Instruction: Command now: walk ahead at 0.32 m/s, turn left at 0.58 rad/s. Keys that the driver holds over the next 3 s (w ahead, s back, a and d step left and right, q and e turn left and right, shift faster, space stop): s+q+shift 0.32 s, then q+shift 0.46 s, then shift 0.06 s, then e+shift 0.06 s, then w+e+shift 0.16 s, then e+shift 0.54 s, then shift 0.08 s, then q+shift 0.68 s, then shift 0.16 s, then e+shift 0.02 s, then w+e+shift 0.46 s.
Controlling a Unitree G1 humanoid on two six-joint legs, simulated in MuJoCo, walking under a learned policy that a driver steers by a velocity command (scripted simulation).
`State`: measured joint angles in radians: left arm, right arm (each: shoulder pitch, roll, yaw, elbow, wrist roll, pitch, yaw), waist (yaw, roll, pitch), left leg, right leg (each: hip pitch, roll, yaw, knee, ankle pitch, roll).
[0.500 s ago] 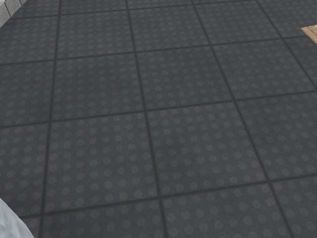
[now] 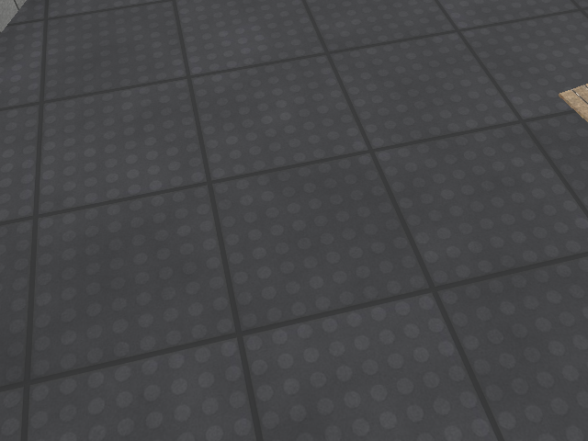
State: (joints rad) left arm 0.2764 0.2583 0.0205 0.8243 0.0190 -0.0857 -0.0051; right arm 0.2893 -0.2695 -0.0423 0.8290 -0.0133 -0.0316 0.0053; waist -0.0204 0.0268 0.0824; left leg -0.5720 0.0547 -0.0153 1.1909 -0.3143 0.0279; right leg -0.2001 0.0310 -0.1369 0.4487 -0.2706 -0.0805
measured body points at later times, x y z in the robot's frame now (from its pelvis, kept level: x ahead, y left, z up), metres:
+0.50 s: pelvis +0.15 -0.01 -0.01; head +0.20 +0.03 +0.43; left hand +0.22 +0.29 -0.13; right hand +0.37 -0.24 -0.11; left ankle +0.28 +0.06 -0.74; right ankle +0.27 -0.16 -0.69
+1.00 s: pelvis +0.11 -0.04 +0.00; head +0.10 -0.02 +0.45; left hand -0.03 +0.22 -0.12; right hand +0.40 -0.10 -0.10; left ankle +0.00 +0.00 -0.74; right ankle +0.23 -0.12 -0.71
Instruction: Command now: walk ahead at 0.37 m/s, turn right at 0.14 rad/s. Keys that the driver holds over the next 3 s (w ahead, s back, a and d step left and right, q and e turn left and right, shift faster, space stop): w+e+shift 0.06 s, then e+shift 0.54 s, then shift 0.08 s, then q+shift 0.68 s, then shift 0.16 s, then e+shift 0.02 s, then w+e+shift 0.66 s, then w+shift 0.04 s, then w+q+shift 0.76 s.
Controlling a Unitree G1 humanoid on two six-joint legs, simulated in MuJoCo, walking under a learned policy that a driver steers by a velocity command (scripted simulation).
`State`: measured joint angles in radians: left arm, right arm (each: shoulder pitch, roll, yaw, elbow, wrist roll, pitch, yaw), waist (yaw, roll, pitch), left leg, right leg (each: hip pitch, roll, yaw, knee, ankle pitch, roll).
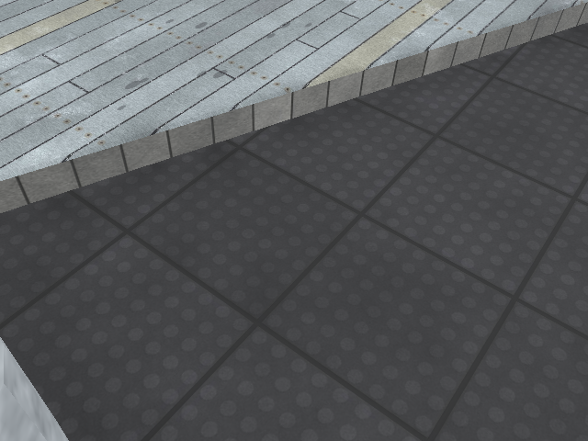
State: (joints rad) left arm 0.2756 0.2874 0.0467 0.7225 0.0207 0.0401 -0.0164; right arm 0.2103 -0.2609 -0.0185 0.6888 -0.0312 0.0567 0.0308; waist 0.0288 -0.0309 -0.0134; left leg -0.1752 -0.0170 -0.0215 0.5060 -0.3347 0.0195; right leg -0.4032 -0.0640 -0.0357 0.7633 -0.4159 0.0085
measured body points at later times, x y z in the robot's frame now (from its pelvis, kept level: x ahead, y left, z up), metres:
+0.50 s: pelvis +0.12 -0.06 -0.02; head +0.16 -0.09 +0.43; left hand +0.36 +0.15 -0.11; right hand +0.12 -0.34 -0.14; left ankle +0.06 +0.11 -0.64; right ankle +0.17 -0.13 -0.74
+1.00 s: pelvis +0.22 -0.06 +0.00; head +0.25 -0.06 +0.45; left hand +0.47 +0.10 -0.11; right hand +0.18 -0.34 -0.11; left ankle +0.28 +0.02 -0.73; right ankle +0.16 -0.13 -0.70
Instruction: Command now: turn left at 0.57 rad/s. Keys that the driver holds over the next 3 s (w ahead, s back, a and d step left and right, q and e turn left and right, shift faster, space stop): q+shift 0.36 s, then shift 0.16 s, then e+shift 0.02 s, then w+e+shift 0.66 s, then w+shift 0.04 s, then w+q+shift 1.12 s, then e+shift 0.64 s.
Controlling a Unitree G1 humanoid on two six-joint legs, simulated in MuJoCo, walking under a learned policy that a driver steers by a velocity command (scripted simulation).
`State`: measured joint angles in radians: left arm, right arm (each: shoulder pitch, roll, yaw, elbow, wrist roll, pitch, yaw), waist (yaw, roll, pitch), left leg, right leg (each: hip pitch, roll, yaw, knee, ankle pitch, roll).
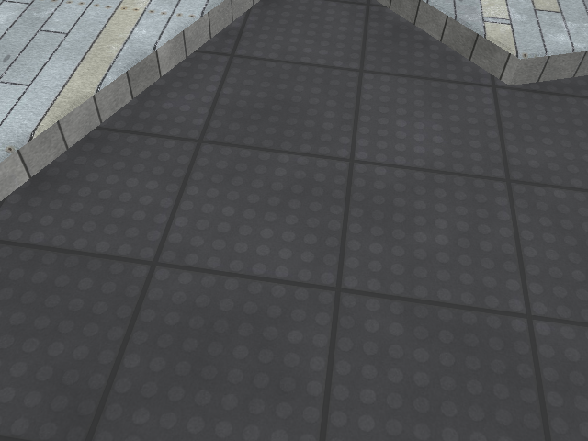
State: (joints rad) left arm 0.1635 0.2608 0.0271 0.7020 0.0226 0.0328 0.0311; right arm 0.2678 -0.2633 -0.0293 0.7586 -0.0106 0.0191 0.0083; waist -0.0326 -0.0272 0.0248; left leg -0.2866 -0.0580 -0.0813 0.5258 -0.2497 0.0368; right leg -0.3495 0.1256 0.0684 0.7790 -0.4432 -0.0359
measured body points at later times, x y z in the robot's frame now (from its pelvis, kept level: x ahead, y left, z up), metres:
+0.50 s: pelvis +0.03 -0.03 +0.01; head +0.08 -0.05 +0.46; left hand +0.05 +0.28 -0.07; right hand +0.27 -0.25 -0.12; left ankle -0.05 +0.08 -0.65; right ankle +0.07 -0.12 -0.74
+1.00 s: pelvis +0.17 +0.02 -0.01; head +0.19 +0.02 +0.44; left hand +0.27 +0.31 -0.11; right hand +0.22 -0.26 -0.14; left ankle -0.02 +0.07 -0.74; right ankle +0.33 -0.08 -0.65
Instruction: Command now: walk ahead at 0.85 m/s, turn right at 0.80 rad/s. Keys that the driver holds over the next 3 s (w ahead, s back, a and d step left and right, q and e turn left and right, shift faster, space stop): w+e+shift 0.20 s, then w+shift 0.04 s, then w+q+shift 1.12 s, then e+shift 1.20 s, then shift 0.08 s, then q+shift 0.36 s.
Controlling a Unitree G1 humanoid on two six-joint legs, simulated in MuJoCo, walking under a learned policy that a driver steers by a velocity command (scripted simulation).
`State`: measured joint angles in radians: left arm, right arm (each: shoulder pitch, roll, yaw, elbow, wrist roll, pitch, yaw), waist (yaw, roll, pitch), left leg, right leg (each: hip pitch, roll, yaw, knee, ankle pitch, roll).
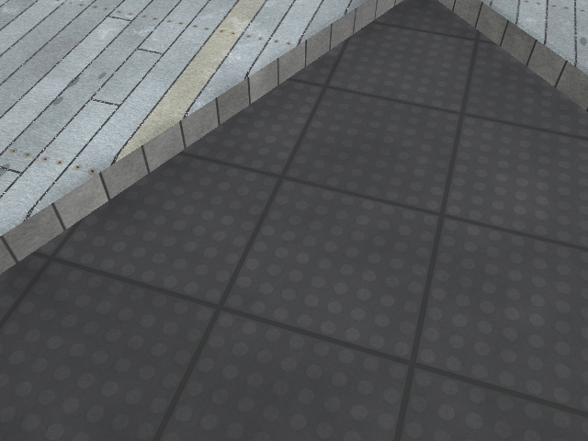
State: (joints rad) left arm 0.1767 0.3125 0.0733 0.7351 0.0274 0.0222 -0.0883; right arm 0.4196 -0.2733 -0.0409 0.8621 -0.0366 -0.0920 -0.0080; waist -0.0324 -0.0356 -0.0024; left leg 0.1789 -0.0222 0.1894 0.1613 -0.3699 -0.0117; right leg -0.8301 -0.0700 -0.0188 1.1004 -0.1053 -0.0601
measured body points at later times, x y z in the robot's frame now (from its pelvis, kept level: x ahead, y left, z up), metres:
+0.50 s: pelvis +0.41 -0.12 +0.00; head +0.44 -0.13 +0.45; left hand +0.46 +0.15 -0.12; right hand +0.54 -0.39 -0.10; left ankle +0.69 -0.03 -0.65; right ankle +0.25 -0.10 -0.73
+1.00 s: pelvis +0.90 -0.22 +0.00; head +0.93 -0.22 +0.45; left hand +1.14 +0.02 -0.04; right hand +0.92 -0.52 -0.12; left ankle +0.72 -0.13 -0.73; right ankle +1.09 -0.37 -0.71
